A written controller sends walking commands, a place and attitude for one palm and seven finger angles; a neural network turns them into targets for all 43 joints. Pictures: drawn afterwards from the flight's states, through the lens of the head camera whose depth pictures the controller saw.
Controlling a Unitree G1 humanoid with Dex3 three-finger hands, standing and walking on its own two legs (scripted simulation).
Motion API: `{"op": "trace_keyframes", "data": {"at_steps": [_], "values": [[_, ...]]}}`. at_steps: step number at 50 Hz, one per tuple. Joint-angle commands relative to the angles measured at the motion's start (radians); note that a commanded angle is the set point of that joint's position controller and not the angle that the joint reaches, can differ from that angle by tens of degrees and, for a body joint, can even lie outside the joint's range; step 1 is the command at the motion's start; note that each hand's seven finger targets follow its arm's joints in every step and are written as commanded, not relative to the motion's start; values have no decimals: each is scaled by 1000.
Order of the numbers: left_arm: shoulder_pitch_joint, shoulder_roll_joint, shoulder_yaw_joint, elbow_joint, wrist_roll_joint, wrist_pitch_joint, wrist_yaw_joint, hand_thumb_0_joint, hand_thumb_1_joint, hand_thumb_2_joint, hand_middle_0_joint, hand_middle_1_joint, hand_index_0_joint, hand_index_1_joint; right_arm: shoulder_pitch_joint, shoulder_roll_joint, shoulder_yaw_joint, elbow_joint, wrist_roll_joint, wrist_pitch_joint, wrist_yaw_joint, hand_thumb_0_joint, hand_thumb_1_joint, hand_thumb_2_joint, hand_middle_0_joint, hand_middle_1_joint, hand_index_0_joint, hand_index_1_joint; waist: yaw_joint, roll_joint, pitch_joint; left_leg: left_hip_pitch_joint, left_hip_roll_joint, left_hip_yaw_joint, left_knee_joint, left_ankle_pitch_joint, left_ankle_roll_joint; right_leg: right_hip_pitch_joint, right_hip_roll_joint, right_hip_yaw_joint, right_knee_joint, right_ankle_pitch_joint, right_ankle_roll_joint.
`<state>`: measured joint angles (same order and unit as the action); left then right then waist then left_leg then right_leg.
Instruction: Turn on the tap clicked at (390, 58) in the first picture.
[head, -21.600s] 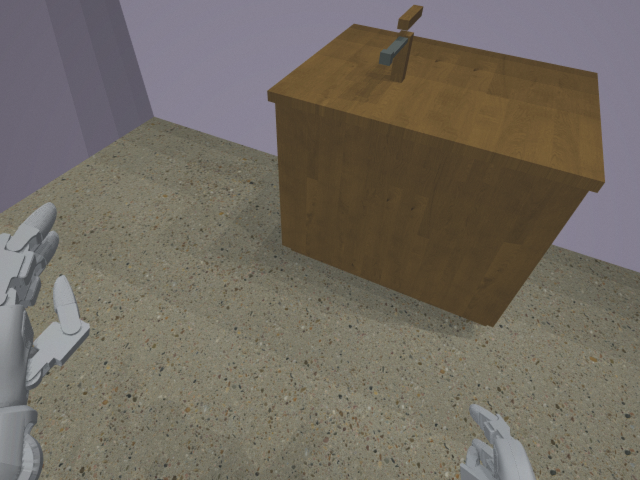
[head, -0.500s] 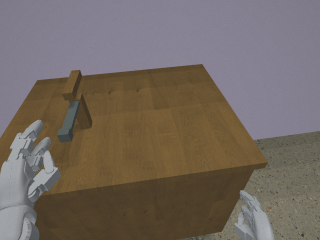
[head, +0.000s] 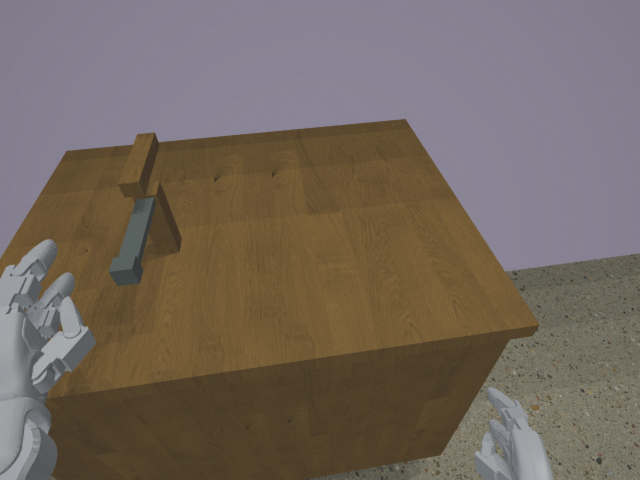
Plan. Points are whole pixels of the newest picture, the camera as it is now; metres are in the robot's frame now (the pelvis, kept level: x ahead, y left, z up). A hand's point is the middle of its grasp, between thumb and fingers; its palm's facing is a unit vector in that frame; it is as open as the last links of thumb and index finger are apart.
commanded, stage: reach beside the lever's end, fingers flat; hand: left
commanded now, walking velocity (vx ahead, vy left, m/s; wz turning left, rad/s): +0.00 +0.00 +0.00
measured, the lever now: (126, 270) +0.31 +0.30 +0.11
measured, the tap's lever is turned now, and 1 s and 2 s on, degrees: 0 0 0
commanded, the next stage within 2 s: push the lever round in 1.70 s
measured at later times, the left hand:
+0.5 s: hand (83, 323) +0.21 +0.29 +0.13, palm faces +0.51 -0.85 -0.09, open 7.6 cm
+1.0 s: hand (86, 300) +0.25 +0.32 +0.12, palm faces +0.55 -0.83 -0.11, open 7.7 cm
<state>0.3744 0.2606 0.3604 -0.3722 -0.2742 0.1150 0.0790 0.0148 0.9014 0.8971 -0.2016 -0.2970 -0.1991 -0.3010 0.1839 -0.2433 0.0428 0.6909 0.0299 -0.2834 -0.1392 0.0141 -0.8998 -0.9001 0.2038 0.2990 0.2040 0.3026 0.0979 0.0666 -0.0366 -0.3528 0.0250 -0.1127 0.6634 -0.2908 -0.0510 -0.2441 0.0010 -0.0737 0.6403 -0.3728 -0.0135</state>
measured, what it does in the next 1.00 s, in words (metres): stands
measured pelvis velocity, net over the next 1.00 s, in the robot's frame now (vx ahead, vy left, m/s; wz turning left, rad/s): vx -0.01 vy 0.01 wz -0.01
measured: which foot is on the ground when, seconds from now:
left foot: down 0.00-1.00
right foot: down 0.00-1.00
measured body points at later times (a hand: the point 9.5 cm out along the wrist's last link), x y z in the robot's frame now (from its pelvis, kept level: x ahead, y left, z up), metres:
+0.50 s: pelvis -0.02 +0.02 +0.00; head -0.03 +0.01 +0.45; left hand +0.18 +0.34 +0.14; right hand +0.19 -0.20 -0.07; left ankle +0.04 +0.15 -0.72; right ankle -0.02 -0.11 -0.72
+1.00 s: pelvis -0.01 +0.01 +0.00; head -0.01 -0.01 +0.45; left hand +0.22 +0.36 +0.13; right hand +0.17 -0.23 -0.09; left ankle +0.04 +0.15 -0.72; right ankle -0.02 -0.11 -0.72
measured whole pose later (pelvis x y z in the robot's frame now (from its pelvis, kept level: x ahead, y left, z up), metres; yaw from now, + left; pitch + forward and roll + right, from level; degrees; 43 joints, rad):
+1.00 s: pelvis -0.01 +0.01 +0.00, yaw -1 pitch +1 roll -1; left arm 0.07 0.32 0.44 0.06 -0.23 0.01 0.08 0.02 0.90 0.90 -0.16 -0.18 -0.16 -0.19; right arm 0.17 -0.25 0.04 0.73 0.02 -0.22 -0.14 0.01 -0.90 -0.90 0.20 0.30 0.20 0.30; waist 0.06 0.05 -0.02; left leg -0.41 0.03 -0.10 0.66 -0.27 -0.04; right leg -0.30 0.00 -0.06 0.64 -0.35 -0.01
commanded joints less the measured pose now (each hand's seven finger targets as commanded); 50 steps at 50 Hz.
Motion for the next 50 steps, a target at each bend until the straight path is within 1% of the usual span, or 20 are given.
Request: {"op": "trace_keyframes", "data": {"at_steps": [1,5,8,9,10,12,15,17,23,25,34,36,37,39,40,44,45,48,49,50], "values": [[-157,176,67,-231,16,-86,3,0,900,900,-195,-285,-195,-285,-149,-98,-27,-169,-3,-72,-4,0,-900,-900,200,300,200,300,-12,-2,-106,109,-40,53,-88,115,67,-75,-17,3,-141,194,-5],[-139,213,116,-188,18,-87,20,0,900,900,-192,-275,-192,-275,-150,-102,-33,-162,-6,-65,-4,0,-900,-900,200,300,200,300,-2,-17,-112,99,-36,49,-97,112,66,-66,-11,1,-144,185,-7],[-139,169,77,-199,25,-92,30,0,900,900,-189,-268,-189,-268,-151,-98,-31,-171,-9,-59,3,0,-900,-900,200,300,200,300,-5,5,-116,107,-34,52,-98,129,60,-74,-13,-4,-131,204,-9],[-127,176,90,-176,21,-91,32,0,900,900,-188,-265,-188,-265,-144,-99,-32,-167,-9,-55,4,0,-900,-900,200,300,200,300,-3,-17,-112,97,-32,48,-103,125,59,-74,-11,-8,-129,200,-9],[-130,193,105,-176,26,-89,33,0,900,900,-187,-263,-187,-263,-153,-101,-32,-165,-7,-50,6,0,-900,-900,200,300,200,300,0,8,-114,98,-31,49,-106,128,58,-66,-9,-5,-132,199,-13],[-155,160,65,-182,29,-94,34,0,900,900,-186,-258,-186,-258,-154,-97,-28,-171,-8,-47,8,0,-900,-900,200,300,200,300,-9,-2,-98,97,-30,42,-110,110,56,-84,-9,-9,-127,181,-12],[-198,186,89,-170,30,-101,39,0,900,900,-183,-250,-183,-250,-160,-100,-28,-162,-7,-44,5,0,-900,-900,200,300,200,300,-14,10,-93,93,-30,39,-118,77,57,-90,-5,-4,-135,150,-13],[-231,158,51,-157,34,-109,39,0,900,900,-182,-245,-182,-245,-165,-98,-26,-163,-9,-44,2,0,-900,-900,200,300,200,300,-26,-6,-82,92,-31,38,-118,47,58,-109,-6,-3,-136,125,-10],[-348,195,67,-76,46,-111,44,0,900,900,-177,-230,-177,-230,-175,-105,-24,-141,-9,-38,-10,0,-900,-900,200,300,200,300,-35,3,-81,77,-36,24,-140,-44,57,-118,-5,5,-138,64,-10],[-353,216,77,-72,55,-109,42,0,900,900,-175,-225,-175,-225,-179,-104,-24,-142,-9,-32,-9,0,-900,-900,200,300,200,300,-28,47,-115,90,-37,31,-140,-27,56,-100,-4,10,-138,75,-14],[-365,212,93,24,49,-119,41,0,900,900,-168,-202,-168,-202,-167,-107,-31,-146,-10,-14,0,0,-900,-900,200,300,200,300,-25,1,-131,84,-32,36,-130,34,54,-91,0,4,-136,121,-15],[-388,220,95,36,55,-121,40,0,900,900,-166,-198,-166,-198,-167,-106,-32,-146,-9,-11,2,0,-900,-900,200,300,200,300,-29,23,-128,89,-33,42,-126,46,55,-91,-1,7,-138,129,-15],[-404,217,93,50,53,-125,40,0,900,900,-165,-195,-165,-195,-162,-109,-32,-144,-10,-10,2,0,-900,-900,200,300,200,300,-35,-6,-118,82,-33,39,-126,38,56,-99,0,5,-139,125,-13],[-409,241,121,82,51,-134,38,0,900,900,-163,-190,-163,-190,-156,-114,-36,-139,-11,-6,0,0,-900,-900,200,300,200,300,-34,-28,-121,73,-33,43,-118,53,60,-96,2,8,-141,132,-13],[-418,257,131,81,57,-140,33,0,900,900,-162,-187,-162,-187,-159,-113,-39,-139,-10,-4,0,0,-900,-900,200,300,200,300,-30,-1,-128,81,-33,49,-117,65,60,-89,1,11,-142,140,-14],[-480,290,158,138,50,-170,20,0,900,900,-159,-177,-159,-177,-142,-119,-42,-126,-12,0,-4,0,-900,-900,200,300,200,300,-44,-25,-136,67,-40,55,-98,68,66,-97,1,16,-140,146,-9],[-484,321,185,152,52,-175,13,0,900,900,-158,-175,-158,-175,-143,-118,-45,-121,-10,3,-5,0,-900,-900,200,300,200,300,-37,18,-140,70,-39,60,-96,75,66,-90,0,23,-146,150,-11],[-561,336,185,224,46,-192,-11,0,900,900,-156,-167,-156,-167,-135,-124,-45,-108,-7,6,-10,0,-900,-900,200,300,200,300,-56,1,-131,56,-42,62,-85,64,69,-103,-1,28,-145,147,-8],[-557,325,175,233,44,-198,-22,0,900,900,-155,-165,-155,-165,-132,-124,-46,-111,-9,3,-11,0,-900,-900,200,300,200,300,-51,28,-149,61,-45,67,-80,70,70,-100,-2,31,-143,155,-8],[-580,353,192,239,47,-203,-30,0,900,900,-154,-163,-154,-163,-125,-126,-46,-107,-8,3,-12,0,-900,-900,200,300,200,300,-55,37,-161,68,-43,63,-80,91,70,-91,-1,28,-137,181,-11]]}}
